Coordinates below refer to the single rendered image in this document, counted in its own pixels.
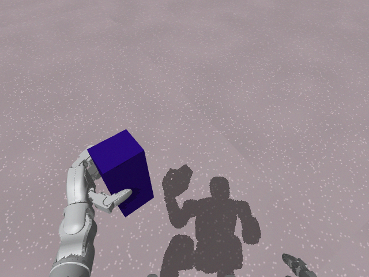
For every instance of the right robot hand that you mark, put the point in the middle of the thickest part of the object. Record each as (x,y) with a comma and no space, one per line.
(298,266)

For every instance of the carton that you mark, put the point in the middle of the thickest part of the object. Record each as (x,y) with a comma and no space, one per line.
(122,164)

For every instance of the left robot hand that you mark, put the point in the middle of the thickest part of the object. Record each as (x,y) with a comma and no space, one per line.
(80,186)

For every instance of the left robot arm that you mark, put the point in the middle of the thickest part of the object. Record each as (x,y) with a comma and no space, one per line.
(77,232)

